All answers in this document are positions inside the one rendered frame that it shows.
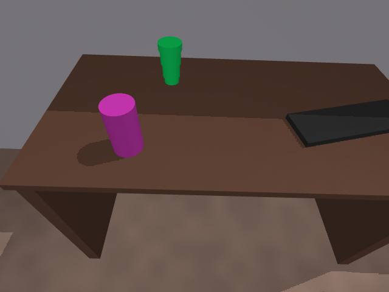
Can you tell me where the desk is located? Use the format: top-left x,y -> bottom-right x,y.
0,54 -> 389,265

